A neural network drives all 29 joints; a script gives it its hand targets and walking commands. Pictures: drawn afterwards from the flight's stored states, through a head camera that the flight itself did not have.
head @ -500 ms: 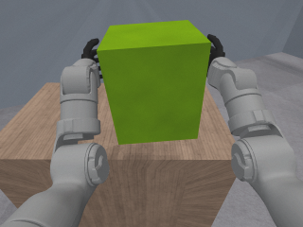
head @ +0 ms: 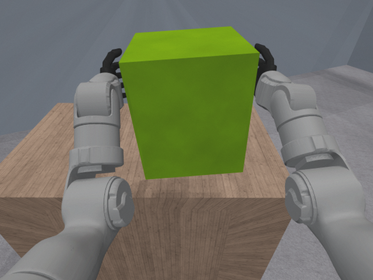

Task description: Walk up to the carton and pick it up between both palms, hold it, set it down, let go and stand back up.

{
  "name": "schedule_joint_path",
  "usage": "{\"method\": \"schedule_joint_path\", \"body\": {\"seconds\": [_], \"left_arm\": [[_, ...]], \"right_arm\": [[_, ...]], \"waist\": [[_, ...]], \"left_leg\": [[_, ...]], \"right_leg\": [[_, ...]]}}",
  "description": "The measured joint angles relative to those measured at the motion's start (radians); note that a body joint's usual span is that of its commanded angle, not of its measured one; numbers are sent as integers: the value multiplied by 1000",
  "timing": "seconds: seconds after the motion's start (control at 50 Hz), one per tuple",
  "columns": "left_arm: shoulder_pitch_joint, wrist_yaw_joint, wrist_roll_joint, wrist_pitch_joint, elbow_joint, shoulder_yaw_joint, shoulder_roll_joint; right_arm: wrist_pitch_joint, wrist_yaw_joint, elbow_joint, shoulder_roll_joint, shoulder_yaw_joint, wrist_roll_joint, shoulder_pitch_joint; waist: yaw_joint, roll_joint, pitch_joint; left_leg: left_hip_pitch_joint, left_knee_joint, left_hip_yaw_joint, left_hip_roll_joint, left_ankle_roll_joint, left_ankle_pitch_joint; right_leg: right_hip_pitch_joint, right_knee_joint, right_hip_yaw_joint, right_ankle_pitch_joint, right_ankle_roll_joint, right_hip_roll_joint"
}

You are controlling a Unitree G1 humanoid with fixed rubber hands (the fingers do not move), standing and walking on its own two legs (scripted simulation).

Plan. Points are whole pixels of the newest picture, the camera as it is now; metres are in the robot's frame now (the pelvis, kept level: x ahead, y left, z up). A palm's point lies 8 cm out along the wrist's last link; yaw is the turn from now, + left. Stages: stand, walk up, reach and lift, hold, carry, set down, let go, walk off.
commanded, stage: hold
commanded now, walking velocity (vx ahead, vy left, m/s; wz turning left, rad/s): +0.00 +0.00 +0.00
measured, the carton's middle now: (188, 102) +0.39 +0.01 +0.25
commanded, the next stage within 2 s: none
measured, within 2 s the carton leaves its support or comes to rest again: neither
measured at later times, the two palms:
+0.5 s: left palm (110, 84) +0.37 +0.16 +0.30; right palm (264, 81) +0.37 -0.14 +0.30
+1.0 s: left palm (110, 83) +0.37 +0.16 +0.30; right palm (264, 81) +0.37 -0.14 +0.30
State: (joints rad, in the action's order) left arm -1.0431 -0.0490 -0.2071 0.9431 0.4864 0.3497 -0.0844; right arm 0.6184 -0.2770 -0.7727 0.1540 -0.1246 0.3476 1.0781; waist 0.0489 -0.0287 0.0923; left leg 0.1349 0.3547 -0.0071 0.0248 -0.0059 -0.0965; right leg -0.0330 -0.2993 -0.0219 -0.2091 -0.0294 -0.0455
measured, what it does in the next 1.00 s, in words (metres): stands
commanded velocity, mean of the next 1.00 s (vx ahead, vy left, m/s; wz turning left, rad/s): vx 0.00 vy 0.00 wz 0.00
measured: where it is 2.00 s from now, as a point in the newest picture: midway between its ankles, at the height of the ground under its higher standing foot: outside the picture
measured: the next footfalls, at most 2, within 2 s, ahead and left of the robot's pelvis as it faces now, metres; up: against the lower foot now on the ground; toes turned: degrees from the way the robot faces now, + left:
none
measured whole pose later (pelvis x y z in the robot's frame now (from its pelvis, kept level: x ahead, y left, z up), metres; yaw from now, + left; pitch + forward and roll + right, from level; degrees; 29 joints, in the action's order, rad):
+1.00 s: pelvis +0.00 +0.00 +0.00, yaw +0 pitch -7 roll -1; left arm -1.05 -0.05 -0.21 0.94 0.49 0.35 -0.09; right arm 0.63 -0.28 -0.77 0.15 -0.12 0.35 1.08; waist 0.05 -0.03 0.10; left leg 0.14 0.36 -0.01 0.02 -0.01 -0.10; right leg -0.03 -0.30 -0.02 -0.21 -0.03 -0.05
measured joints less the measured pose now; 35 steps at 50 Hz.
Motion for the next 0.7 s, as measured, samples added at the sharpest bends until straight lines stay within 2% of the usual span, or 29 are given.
{"method": "schedule_joint_path", "body": {"seconds": [0.7], "left_arm": [[-5,0,0,0,0,0,-2]], "right_arm": [[11,-3,0,0,0,1,3]], "waist": [[1,0,5]], "left_leg": [[3,0,0,0,0,-1]], "right_leg": [[3,0,0,0,0,0]]}}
